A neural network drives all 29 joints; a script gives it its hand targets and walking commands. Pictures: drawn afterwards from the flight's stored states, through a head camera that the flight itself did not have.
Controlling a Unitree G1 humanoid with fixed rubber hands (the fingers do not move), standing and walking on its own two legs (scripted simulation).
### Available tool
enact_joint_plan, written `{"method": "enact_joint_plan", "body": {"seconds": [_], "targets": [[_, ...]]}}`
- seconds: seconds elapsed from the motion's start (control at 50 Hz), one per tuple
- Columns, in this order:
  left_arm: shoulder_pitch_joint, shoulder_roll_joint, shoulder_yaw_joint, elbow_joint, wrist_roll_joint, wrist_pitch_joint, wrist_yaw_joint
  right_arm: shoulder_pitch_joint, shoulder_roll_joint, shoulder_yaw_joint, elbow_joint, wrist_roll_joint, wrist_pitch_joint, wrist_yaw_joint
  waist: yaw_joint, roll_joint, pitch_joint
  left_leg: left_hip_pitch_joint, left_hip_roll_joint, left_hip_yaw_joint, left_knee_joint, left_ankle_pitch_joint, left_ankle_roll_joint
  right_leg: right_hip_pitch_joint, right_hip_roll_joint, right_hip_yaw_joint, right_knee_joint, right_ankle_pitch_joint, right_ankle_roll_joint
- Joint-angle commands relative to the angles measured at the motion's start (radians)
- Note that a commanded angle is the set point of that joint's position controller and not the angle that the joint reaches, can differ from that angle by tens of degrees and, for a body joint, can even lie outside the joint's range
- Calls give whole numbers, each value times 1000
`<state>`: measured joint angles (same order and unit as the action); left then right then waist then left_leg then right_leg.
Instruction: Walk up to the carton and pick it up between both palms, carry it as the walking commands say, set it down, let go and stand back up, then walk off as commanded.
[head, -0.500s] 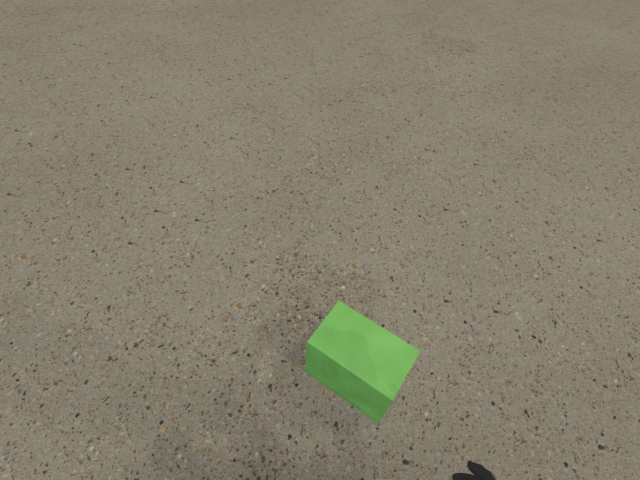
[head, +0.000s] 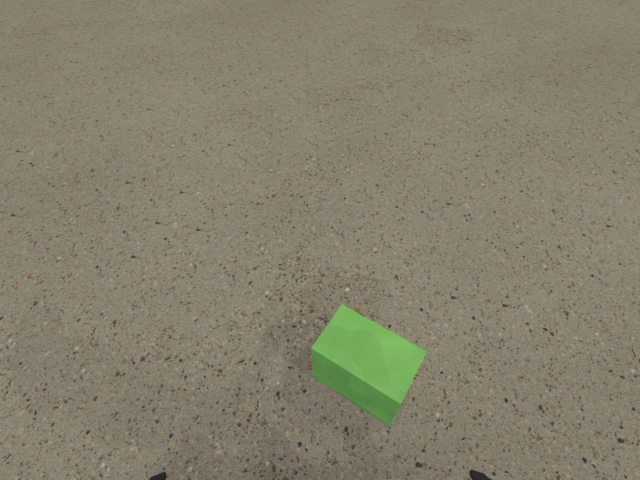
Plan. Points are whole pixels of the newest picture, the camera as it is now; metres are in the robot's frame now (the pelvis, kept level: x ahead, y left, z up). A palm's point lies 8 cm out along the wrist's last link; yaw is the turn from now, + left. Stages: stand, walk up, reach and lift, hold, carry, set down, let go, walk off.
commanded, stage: walk up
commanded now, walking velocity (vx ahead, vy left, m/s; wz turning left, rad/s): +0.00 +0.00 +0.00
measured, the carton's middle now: (365, 365) +0.50 -0.14 -0.66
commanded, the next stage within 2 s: none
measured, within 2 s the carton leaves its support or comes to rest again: neither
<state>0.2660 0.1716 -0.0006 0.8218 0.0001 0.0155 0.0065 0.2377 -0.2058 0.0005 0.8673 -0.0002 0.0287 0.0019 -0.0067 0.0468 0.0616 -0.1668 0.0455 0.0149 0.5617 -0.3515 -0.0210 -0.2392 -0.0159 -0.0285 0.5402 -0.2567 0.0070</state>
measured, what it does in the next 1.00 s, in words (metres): walks ahead: right foot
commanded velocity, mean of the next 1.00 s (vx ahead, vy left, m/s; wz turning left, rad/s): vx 0.15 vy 0.17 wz -0.42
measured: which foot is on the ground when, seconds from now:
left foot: down 0.00-0.86, up 0.88-1.00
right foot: down 0.00-0.46, up 0.48-0.82, down 0.84-1.00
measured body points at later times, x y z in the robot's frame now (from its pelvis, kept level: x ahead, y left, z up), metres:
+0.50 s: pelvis +0.00 +0.05 -0.01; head +0.02 +0.05 +0.44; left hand +0.06 +0.33 -0.13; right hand +0.05 -0.20 -0.15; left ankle -0.03 +0.15 -0.73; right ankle +0.02 -0.12 -0.72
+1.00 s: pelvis +0.16 +0.01 -0.01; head +0.21 -0.04 +0.43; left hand +0.30 +0.24 -0.13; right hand +0.16 -0.23 -0.18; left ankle +0.07 +0.12 -0.64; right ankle +0.12 -0.10 -0.73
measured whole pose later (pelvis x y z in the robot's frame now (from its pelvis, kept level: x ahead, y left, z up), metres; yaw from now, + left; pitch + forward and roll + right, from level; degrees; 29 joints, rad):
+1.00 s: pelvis +0.16 +0.01 -0.01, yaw -15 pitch +3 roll +2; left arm 0.25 0.22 0.00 0.83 0.00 -0.01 0.03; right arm 0.26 -0.23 0.00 0.88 0.00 0.06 0.00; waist 0.03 0.04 0.07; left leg -0.41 0.03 0.15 1.23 -0.61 0.00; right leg -0.38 -0.01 0.06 0.73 -0.40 -0.01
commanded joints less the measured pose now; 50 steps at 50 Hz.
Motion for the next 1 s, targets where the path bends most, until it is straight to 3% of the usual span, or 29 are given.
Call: {"method": "enact_joint_plan", "body": {"seconds": [0.0,0.04,0.12,0.16,0.18,0.2,0.22,0.24,0.32,0.34,0.38,0.4,0.42,0.44,0.46,0.5,0.54,0.64,0.68,0.7,0.76,0.78,0.8,0.82,0.84,0.88,0.9,0.96,0.98], "targets": [[-5,158,50,9,5,1,11,80,-124,-32,34,-9,-31,-23,14,-62,-56,-21,64,-64,-201,218,32,45,-79,56,-131,186,-33],[-27,148,50,3,11,3,9,55,-128,-34,25,-13,-30,-21,14,9,-53,-39,76,-80,-221,172,46,41,-55,36,-113,131,-29],[-9,146,43,20,15,3,10,65,-128,-32,26,-10,-29,-24,21,-41,-13,-72,72,-91,-236,93,52,48,-52,57,-149,88,-20],[11,205,65,-1,13,1,14,23,-176,-50,-13,-36,-20,-23,25,69,7,-89,126,-90,-138,14,33,-29,-87,93,-68,-24,-39],[172,284,89,59,24,19,31,-31,-221,-88,-53,-42,16,-2,72,134,17,-209,55,15,-54,-335,17,28,-200,289,-159,-320,-113],[207,374,108,81,35,27,49,-80,-188,-85,-101,-36,36,8,99,-107,52,-315,-27,51,160,-278,-28,7,-345,588,-361,-542,-173],[151,407,113,73,40,26,58,-108,-175,-79,-121,-39,43,16,93,-208,82,-383,-23,-22,375,-199,-53,-51,-428,749,-460,-598,-232],[104,394,112,42,34,24,59,-86,-166,-74,-135,-47,35,22,50,-224,82,-328,16,-82,394,-169,-31,-144,-411,700,-445,-579,-223],[5,345,116,8,37,20,51,-13,-128,-57,-107,-36,14,24,3,-191,68,-119,17,-93,189,-227,-12,-259,-320,547,-351,-405,-158],[-26,343,116,13,37,20,48,34,-107,-45,-79,-31,13,28,-17,-194,38,-50,-15,-34,87,-172,-12,-262,-277,462,-330,-373,-137],[-129,308,111,-24,27,21,43,257,-148,-60,-7,-24,12,15,-134,-189,14,346,4,-23,-189,-41,12,-533,-137,257,-167,-335,-17],[-94,234,83,-35,29,18,41,270,-230,-68,-6,-27,15,4,-134,87,6,332,148,-155,-377,-148,30,-597,-4,104,109,-316,6],[-73,162,62,-46,26,19,46,242,-287,-77,-15,-37,24,-5,-114,298,8,182,312,-254,-386,-264,14,-607,28,-13,419,-295,34],[-49,186,68,-55,27,25,44,128,-272,-68,-61,-37,34,-4,-60,247,43,39,317,-213,-397,-285,36,-546,-8,-6,528,-281,40],[-31,192,72,-45,26,28,35,42,-233,-55,-72,-43,30,-5,-28,188,60,-10,282,-161,-408,-244,-1,-511,-14,12,570,-218,42],[-58,196,78,-41,17,32,17,102,-182,-53,-59,-51,16,-7,-54,144,75,35,224,-152,-370,-166,-7,-501,-42,-25,601,-142,46],[-43,191,70,-32,21,23,-6,133,-186,-54,-43,-30,-2,-21,-39,33,36,191,244,-82,-280,132,-11,-555,-41,-23,639,-102,32],[-135,169,52,-82,16,6,-34,244,-173,-55,5,-29,-40,-34,-77,136,30,370,265,-51,-234,354,46,-641,-57,-4,570,-76,29],[-189,171,48,-108,18,6,-34,225,-192,-60,-10,-36,-41,-29,-65,115,98,300,285,-57,-227,503,72,-609,-54,-23,520,-80,32],[-171,182,47,-109,23,4,-29,187,-185,-59,-19,-41,-27,-37,-56,118,120,283,258,31,-139,726,71,-571,-50,-42,439,-123,43],[-3,195,42,-73,20,-12,-4,110,-232,-79,-56,-32,-6,-38,21,173,-3,213,208,150,128,1178,70,-231,52,-143,204,-144,15],[109,223,48,-27,26,-22,9,84,-256,-84,-60,-21,-2,-34,80,82,-72,182,175,162,315,1230,55,-90,85,-154,54,-42,0],[279,301,66,11,34,-37,19,49,-246,-82,-78,-15,-6,-29,158,-42,-144,-65,111,144,567,887,2,184,-45,85,-38,389,-65],[376,451,95,30,31,-43,35,57,-155,-62,-118,-10,-6,-24,154,-385,-210,-449,-129,94,824,-186,-76,452,-394,642,-21,1225,-217],[455,424,83,61,18,-40,39,-35,-173,-62,-147,-5,-3,-18,173,-267,-288,-506,-97,-45,887,-286,-70,525,-432,764,1,1392,-322],[354,340,83,29,22,-47,51,-175,-162,-60,-181,-16,-12,-12,161,-177,-152,-584,-31,-80,857,-245,-29,433,-379,660,-32,1241,-307],[292,326,87,9,30,-47,55,-184,-155,-55,-193,-19,-16,-6,159,-254,-100,-607,-30,-61,821,-220,-16,400,-331,627,-29,1129,-275],[166,288,100,-7,31,-43,56,-174,-131,-50,-198,-12,-6,3,114,-249,-106,-437,18,-96,510,-218,3,217,-270,539,-66,884,-182],[169,299,99,-2,34,-46,64,-195,-131,-47,-212,-7,1,2,117,-230,-85,-404,21,-123,394,-241,12,191,-277,560,-57,931,-179]]}}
